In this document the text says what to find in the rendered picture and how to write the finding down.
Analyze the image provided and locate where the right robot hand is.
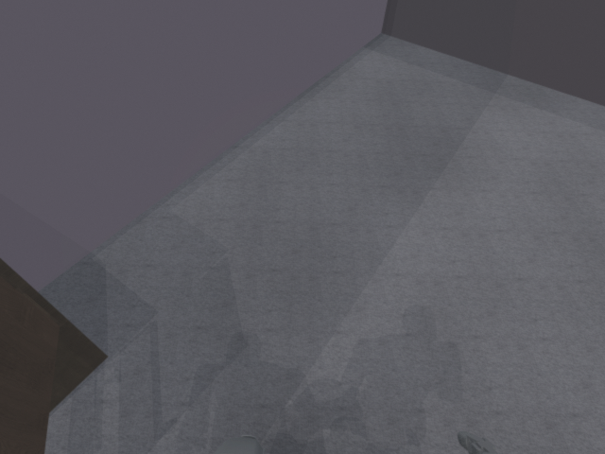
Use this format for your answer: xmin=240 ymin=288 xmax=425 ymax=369
xmin=458 ymin=431 xmax=498 ymax=454

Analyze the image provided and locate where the cupboard door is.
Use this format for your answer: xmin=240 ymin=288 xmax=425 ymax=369
xmin=0 ymin=276 xmax=60 ymax=454

